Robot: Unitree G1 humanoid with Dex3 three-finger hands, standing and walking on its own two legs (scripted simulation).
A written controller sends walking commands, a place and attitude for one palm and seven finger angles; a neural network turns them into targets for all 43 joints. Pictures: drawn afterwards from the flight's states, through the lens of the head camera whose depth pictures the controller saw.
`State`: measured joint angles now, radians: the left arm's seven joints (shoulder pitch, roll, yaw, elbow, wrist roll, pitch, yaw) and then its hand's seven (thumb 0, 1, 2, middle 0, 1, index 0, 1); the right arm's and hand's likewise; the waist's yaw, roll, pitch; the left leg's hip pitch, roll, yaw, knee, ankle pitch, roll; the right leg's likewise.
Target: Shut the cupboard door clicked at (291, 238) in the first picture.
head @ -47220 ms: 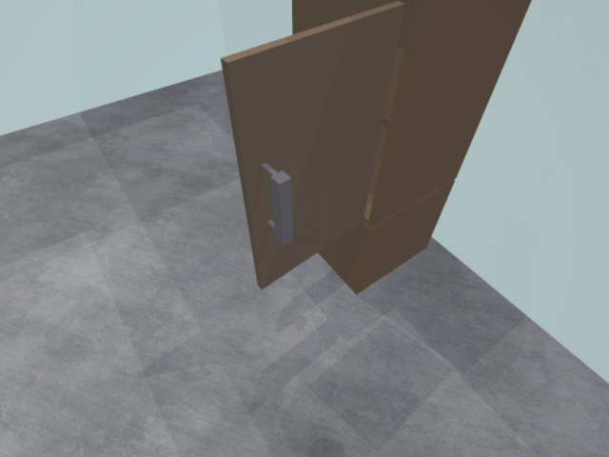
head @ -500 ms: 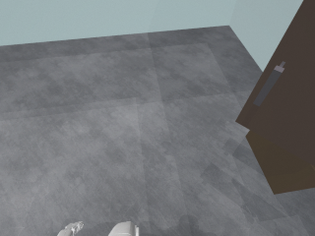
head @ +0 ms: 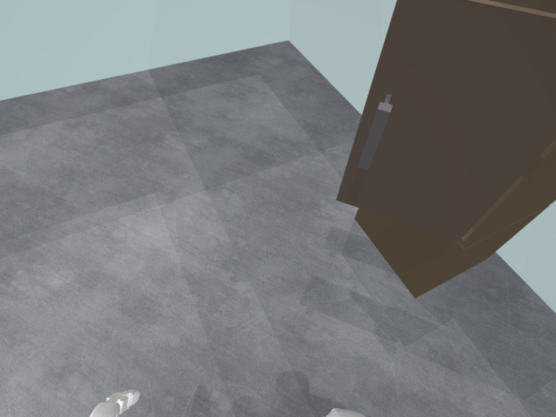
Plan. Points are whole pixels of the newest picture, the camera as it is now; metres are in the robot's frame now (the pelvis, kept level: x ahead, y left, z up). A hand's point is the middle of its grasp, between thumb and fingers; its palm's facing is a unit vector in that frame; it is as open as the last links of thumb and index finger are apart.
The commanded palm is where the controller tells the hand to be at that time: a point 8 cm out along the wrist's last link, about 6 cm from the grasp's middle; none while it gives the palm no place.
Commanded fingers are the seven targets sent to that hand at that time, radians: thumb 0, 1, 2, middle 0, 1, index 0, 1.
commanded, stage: turn to face it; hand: left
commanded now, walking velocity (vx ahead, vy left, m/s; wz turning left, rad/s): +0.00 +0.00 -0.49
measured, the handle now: (375, 132) +0.70 -0.19 -0.04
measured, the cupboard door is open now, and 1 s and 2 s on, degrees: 42 42 42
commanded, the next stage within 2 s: take the last steps up to it in 0.48 s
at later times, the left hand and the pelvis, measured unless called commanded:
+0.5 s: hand out of the picture +0.13 +0.18 -0.19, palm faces -0.16 -0.97 -0.18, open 7.4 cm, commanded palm none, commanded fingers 0.00 0.90 0.90 -0.20 -0.30 -0.20 -0.30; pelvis +0.03 +0.00 -0.01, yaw -12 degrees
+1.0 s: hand (214, 402) +0.16 +0.11 -0.17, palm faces -0.29 -0.94 -0.20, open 7.3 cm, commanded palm none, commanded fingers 0.00 0.90 0.90 -0.20 -0.30 -0.20 -0.30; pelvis +0.07 -0.06 +0.00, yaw -18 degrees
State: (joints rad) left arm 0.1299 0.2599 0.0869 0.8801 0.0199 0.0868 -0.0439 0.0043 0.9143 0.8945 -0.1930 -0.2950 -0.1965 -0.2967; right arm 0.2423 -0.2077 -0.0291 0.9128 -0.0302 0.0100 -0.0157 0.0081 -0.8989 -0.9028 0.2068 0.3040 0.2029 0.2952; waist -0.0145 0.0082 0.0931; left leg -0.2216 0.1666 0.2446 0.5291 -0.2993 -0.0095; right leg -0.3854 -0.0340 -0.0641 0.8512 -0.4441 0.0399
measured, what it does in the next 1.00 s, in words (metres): steps on the spot, turning right: right foot, then left foot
